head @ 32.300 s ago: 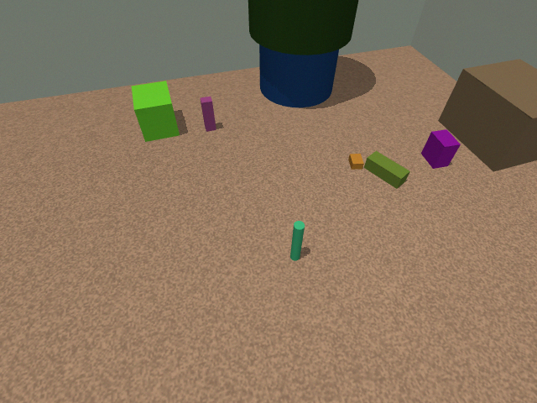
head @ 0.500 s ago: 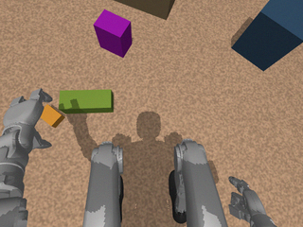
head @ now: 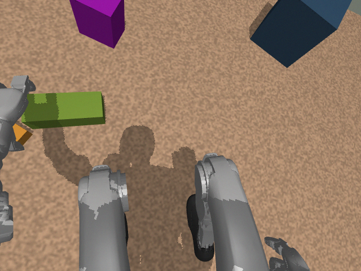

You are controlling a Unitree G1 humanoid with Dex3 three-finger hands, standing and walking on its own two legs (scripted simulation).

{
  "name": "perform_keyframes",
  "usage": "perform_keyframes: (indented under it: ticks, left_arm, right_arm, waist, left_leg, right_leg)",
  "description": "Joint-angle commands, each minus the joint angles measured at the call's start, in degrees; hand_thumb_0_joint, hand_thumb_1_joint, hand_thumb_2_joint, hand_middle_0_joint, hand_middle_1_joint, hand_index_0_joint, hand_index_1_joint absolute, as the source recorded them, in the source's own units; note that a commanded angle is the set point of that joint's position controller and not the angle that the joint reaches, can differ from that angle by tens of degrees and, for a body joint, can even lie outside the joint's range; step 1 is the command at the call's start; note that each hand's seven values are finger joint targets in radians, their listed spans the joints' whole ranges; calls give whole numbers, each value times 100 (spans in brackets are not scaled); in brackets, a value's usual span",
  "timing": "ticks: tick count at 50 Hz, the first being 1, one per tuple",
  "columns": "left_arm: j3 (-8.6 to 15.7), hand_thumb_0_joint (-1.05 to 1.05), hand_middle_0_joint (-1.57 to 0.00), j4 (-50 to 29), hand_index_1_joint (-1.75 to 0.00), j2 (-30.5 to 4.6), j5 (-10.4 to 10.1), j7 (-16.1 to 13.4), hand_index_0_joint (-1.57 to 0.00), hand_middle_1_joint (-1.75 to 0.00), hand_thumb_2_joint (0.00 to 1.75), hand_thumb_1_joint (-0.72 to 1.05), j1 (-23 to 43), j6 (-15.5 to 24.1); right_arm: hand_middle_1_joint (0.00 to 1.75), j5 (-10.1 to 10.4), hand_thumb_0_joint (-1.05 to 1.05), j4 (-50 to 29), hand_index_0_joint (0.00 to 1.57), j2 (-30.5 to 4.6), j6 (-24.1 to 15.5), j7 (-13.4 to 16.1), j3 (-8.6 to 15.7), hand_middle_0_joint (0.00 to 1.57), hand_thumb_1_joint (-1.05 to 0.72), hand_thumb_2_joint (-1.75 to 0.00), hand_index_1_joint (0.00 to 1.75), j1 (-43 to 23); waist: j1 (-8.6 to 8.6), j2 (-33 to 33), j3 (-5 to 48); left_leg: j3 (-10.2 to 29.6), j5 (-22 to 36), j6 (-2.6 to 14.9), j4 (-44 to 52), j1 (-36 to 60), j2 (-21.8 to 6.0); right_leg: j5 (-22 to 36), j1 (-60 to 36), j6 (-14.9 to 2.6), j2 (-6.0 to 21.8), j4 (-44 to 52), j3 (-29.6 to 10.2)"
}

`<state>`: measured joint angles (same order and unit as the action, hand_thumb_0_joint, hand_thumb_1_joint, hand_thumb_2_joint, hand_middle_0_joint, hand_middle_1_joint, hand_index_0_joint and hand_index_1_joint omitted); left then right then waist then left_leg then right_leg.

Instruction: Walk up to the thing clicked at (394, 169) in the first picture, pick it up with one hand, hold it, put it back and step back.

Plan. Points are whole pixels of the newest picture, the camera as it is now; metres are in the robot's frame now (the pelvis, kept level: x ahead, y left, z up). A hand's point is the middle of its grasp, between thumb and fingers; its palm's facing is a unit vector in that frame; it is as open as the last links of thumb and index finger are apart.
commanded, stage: rise first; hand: left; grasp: from above
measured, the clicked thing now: (66, 110) +0.53 +0.27 -0.33
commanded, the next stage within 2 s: none
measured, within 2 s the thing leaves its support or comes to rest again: neither
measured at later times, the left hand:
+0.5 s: hand (26, 113) +0.47 +0.32 -0.19, palm faces -0.45 -0.05 -0.89, open 14.3 cm
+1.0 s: hand (31, 112) +0.47 +0.32 -0.20, palm faces -0.45 -0.06 -0.89, open 14.3 cm
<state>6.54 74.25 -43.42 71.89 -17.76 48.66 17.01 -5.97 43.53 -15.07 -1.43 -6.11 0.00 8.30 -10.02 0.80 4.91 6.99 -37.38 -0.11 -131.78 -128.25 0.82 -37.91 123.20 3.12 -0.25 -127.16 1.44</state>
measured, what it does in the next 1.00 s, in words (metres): stands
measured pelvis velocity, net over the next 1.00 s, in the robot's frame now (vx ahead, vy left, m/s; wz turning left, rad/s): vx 0.01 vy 0.00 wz -0.05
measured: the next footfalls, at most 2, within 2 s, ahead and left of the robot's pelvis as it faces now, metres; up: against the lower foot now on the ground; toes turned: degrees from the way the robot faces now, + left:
none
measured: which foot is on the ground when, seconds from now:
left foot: down 0.00-1.00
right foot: down 0.00-1.00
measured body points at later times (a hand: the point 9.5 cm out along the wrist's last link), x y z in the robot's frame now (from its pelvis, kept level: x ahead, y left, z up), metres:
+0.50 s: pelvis +0.01 +0.00 -0.02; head +0.26 +0.07 +0.35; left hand +0.48 +0.32 -0.13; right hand +0.06 -0.28 -0.12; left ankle +0.09 +0.12 -0.33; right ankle +0.11 -0.14 -0.33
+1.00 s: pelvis +0.01 +0.00 -0.03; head +0.26 +0.08 +0.34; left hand +0.49 +0.32 -0.15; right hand +0.06 -0.28 -0.12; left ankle +0.09 +0.12 -0.33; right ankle +0.11 -0.14 -0.33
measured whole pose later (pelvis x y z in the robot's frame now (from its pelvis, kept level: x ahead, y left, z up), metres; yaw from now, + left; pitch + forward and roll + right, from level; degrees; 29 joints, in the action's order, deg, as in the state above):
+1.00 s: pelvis +0.01 +0.00 -0.03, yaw -3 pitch +34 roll -10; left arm 7.9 81.5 -49.6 74.6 -20.7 54.4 17.4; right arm -9.1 41.4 -15.3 -0.5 -8.3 -4.9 8.0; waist -14.1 1.9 1.2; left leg 9.5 -39.7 -0.5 -138.2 -132.8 0.5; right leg -39.0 127.4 3.8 -1.4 -132.0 3.2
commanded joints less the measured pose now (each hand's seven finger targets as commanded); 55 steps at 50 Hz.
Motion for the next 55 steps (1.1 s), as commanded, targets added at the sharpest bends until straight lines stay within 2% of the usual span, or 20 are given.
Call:
perform_keyframes:
  ticks: [1, 4, 5, 7, 10, 13, 18, 20, 21, 26, 31, 36, 37, 38, 42, 46, 48, 49, 53, 55]
  left_arm:
    - [172, 0, -6, -568, -98, -1581, 105, -290, -4, -97, 105, -58, 1966, -34]
    - [141, 0, -6, -434, -99, -1583, 153, -291, -5, -98, 104, -57, 2016, -17]
    - [205, 0, -5, -395, -99, -1707, 149, -298, -5, -99, 103, -56, 2032, -7]
    - [155, 0, -6, -291, -99, -1699, 197, -268, -5, -98, 104, -57, 2035, 17]
    - [318, 0, -6, -370, -100, -1957, 222, -302, -5, -99, 103, -56, 2146, 65]
    - [331, 0, -6, -259, -100, -1918, 218, -356, -5, -100, 104, -58, 2144, 124]
    - [436, 0, -6, -211, -101, -2103, 261, -441, -5, -101, 103, -57, 2106, 110]
    - [407, 0, -6, -197, -101, -2022, 226, -460, -5, -101, 103, -58, 2014, 71]
    - [388, 0, -6, -286, -101, -2027, 203, -462, -5, -100, 103, -57, 2160, 76]
    - [448, 0, -6, -301, -101, -2164, 188, -477, -5, -100, 103, -57, 2084, 43]
    - [402, 0, -6, -314, -101, -2121, 100, -450, -5, -100, 103, -57, 2176, 20]
    - [402, 0, -6, -242, -101, -2193, 119, -459, -5, -101, 102, -57, 2132, 15]
    - [406, 0, -6, -197, -100, -2179, 134, -442, -2, -96, 110, -61, 2089, 0]
    - [384, 0, -6, -235, -102, -2154, 120, -444, -5, -101, 104, -58, 2133, 2]
    - [322, 0, -6, -112, -102, -2109, 162, -451, -5, -100, 104, -58, 2140, 37]
    - [347, 0, -6, -94, -101, -2171, 159, -493, -5, -100, 105, -58, 2191, 51]
    - [300, 0, -6, -87, -102, -2146, 176, -515, -5, -101, 104, -57, 2288, 80]
    - [325, 0, -6, -63, -102, -2114, 181, -537, -5, -100, 105, -59, 2201, 77]
    - [275, 0, -6, -63, -102, -2070, 240, -613, -5, -100, 105, -59, 2293, 65]
    - [334, 0, -6, -30, -101, -2133, 241, -655, -4, -100, 105, -59, 2281, 62]
  right_arm:
    - [30, -48, 0, -127, 20, -1428, -15, 34, 410, 20, -90, -90, 30, 1025]
    - [30, -109, 0, -141, 20, -1423, 0, 5, 345, 20, -90, -90, 30, 1010]
    - [30, -102, 0, -126, 20, -1465, -1, 15, 361, 20, -90, -90, 30, 1000]
    - [30, -129, 0, -131, 20, -1462, 15, 1, 310, 20, -91, -90, 30, 1017]
    - [30, -180, 0, -142, 20, -1450, 49, -24, 255, 20, -91, -90, 30, 1025]
    - [30, -233, 0, -151, 20, -1403, 57, -52, 170, 20, -91, -90, 30, 1047]
    - [30, -286, 0, -147, 20, -1435, 89, -74, 137, 20, -91, -90, 30, 1094]
    - [30, -308, 0, -134, 20, -1435, 88, -81, 116, 20, -91, -90, 30, 1115]
    - [30, -315, 0, -145, 20, -1469, 88, -86, 122, 20, -91, -90, 30, 1119]
    - [30, -337, 0, -139, 20, -1496, 104, -101, 120, 20, -91, -90, 30, 1163]
    - [30, -332, 0, -179, 20, -1543, 113, -108, 96, 20, -91, -90, 30, 1131]
    - [30, -306, 0, -177, 20, -1537, 122, -110, 52, 20, -91, -90, 30, 1135]
    - [30, -305, 0, -193, 20, -1542, 115, -119, 45, 20, -91, -90, 30, 1174]
    - [30, -310, 0, -209, 20, -1543, 108, -120, 51, 20, -91, -90, 30, 1140]
    - [30, -314, 0, -206, 20, -1560, 111, -136, 9, 20, -91, -90, 30, 1199]
    - [30, -295, 0, -214, 20, -1579, 98, -142, -14, 20, -91, -90, 30, 1155]
    - [30, -290, 0, -236, 20, -1592, 100, -145, -23, 20, -90, -90, 30, 1140]
    - [30, -295, 0, -217, 20, -1586, 99, -140, -20, 20, -91, -90, 30, 1144]
    - [30, -287, 0, -221, 20, -1604, 62, -148, -9, 20, -91, -90, 30, 1149]
    - [30, -276, 0, -202, 20, -1600, 59, -151, -29, 20, -91, -90, 30, 1155]
  waist:
    - [-38, -1743, 3641]
    - [-116, -1632, 3577]
    - [-69, -1610, 3599]
    - [-153, -1554, 3534]
    - [-137, -1614, 3698]
    - [-174, -1645, 3675]
    - [-184, -1682, 3693]
    - [-186, -1729, 3652]
    - [-256, -1827, 3652]
    - [-240, -1862, 3681]
    - [-301, -1934, 3609]
    - [-305, -1891, 3536]
    - [-322, -1832, 3541]
    - [-322, -1915, 3542]
    - [-420, -1822, 3462]
    - [-386, -1904, 3404]
    - [-441, -1926, 3352]
    - [-401, -1970, 3370]
    - [-495, -2033, 3396]
    - [-468, -2099, 3338]
  left_leg:
    - [-334, 464, 110, 1567, 3359, -16]
    - [-316, 404, 140, 1482, 3168, -2]
    - [-297, 432, 133, 1461, 3207, -14]
    - [-282, 537, 136, 1386, 3176, -12]
    - [-360, 779, 167, 1198, 3111, -2]
    - [-413, 801, 166, 1135, 2934, 17]
    - [-476, 907, 178, 986, 2875, 3]
    - [-460, 956, 172, 961, 2954, -11]
    - [-432, 967, 161, 977, 2973, -25]
    - [-416, 1044, 158, 925, 2941, -35]
    - [-351, 915, 145, 943, 2949, -63]
    - [-391, 939, 157, 871, 2764, -41]
    - [-345, 993, 145, 876, 2869, -47]
    - [-363, 934, 151, 874, 2851, -49]
    - [-335, 977, 161, 834, 2764, -41]
    - [-327, 804, 148, 871, 2749, -47]
    - [-265, 696, 137, 906, 2698, -50]
    - [-278, 774, 135, 896, 2805, -49]
    - [-244, 873, 117, 850, 2927, -62]
    - [-267, 862, 117, 863, 2830, -53]
  right_leg:
    - [646, -1108, -486, -66, 1151, 646]
    - [599, -1092, -465, -77, 1086, 673]
    - [639, -1051, -464, -70, 1071, 665]
    - [699, -1049, -468, -88, 1027, 683]
    - [922, -1249, -465, -124, 959, 681]
    - [958, -1331, -476, -159, 921, 686]
    - [1107, -1473, -466, -185, 923, 673]
    - [1138, -1408, -461, -180, 901, 672]
    - [1137, -1325, -457, -176, 852, 700]
    - [1222, -1393, -457, -184, 800, 708]
    - [1114, -1228, -460, -191, 770, 761]
    - [1171, -1324, -466, -207, 759, 741]
    - [1201, -1292, -476, -208, 745, 764]
    - [1164, -1278, -477, -208, 743, 764]
    - [1223, -1294, -467, -226, 739, 805]
    - [1069, -1198, -475, -228, 734, 807]
    - [986, -1089, -482, -229, 692, 850]
    - [1035, -1071, -465, -219, 682, 841]
    - [1131, -977, -474, -218, 623, 857]
    - [1131, -1007, -460, -210, 614, 850]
